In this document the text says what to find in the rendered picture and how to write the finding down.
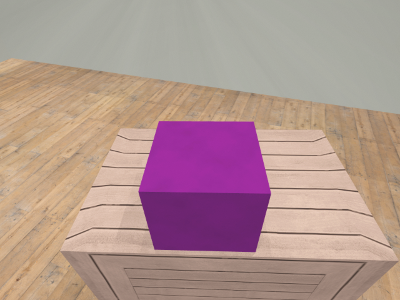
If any pedestal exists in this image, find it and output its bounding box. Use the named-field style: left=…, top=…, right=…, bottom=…
left=60, top=128, right=399, bottom=300

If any carton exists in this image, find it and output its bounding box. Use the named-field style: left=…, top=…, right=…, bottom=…
left=138, top=121, right=271, bottom=252

